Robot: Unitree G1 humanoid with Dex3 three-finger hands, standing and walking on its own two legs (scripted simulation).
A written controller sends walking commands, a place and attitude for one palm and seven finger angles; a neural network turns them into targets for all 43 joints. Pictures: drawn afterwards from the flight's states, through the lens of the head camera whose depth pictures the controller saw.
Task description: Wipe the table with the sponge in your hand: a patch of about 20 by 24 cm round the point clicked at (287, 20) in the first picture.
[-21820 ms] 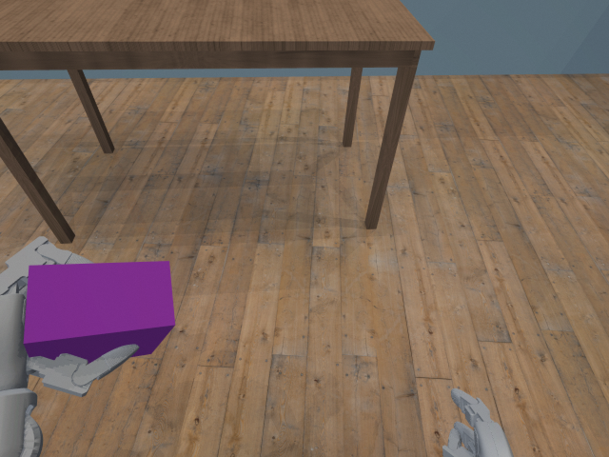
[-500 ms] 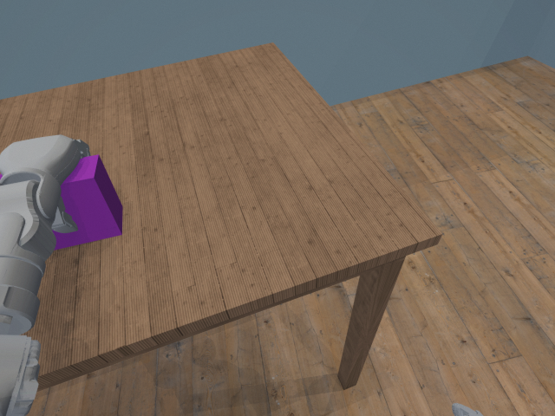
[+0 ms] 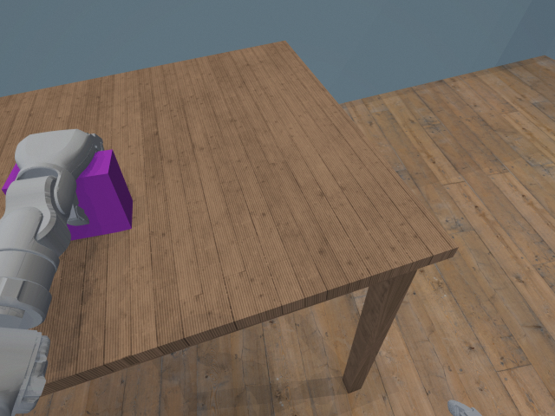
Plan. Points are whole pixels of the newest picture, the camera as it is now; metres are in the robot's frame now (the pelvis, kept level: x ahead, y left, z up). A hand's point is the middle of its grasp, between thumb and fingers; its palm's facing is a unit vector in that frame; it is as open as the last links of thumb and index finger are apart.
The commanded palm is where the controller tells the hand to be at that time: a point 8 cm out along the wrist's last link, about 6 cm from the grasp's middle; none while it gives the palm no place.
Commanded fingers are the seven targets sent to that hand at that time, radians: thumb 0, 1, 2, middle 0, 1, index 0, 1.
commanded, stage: slide across to the middle lane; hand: left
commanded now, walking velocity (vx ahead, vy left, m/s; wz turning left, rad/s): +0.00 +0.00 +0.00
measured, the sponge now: (81, 206) +0.37 +0.34 +0.11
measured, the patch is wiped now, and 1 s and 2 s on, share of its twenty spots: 0.70 0.75 0.75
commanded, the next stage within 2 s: wipe back along the middle lane in 0.54 s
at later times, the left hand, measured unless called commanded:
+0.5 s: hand (130, 165) +0.42 +0.27 +0.15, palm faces +0.05 +0.01 -1.00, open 10.1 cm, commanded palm +0.38 +0.26 +0.20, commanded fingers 0.00 0.10 1.30 -1.20 -1.60 -1.20 -1.60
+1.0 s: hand (135, 178) +0.39 +0.25 +0.15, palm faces +0.07 -0.03 -1.00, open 10.1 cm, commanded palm +0.35 +0.25 +0.18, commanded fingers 0.00 0.10 1.30 -1.20 -1.60 -1.20 -1.60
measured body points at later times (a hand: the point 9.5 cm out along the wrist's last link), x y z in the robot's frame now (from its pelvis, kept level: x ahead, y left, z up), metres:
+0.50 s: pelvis +0.03 +0.01 +0.00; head +0.05 -0.03 +0.45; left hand +0.41 +0.27 +0.21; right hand +0.22 -0.22 -0.11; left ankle +0.04 +0.11 -0.74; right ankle +0.01 -0.12 -0.74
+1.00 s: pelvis +0.04 -0.01 +0.00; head +0.03 -0.05 +0.45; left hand +0.38 +0.25 +0.21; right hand +0.25 -0.23 -0.10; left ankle +0.04 +0.11 -0.74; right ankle +0.01 -0.12 -0.74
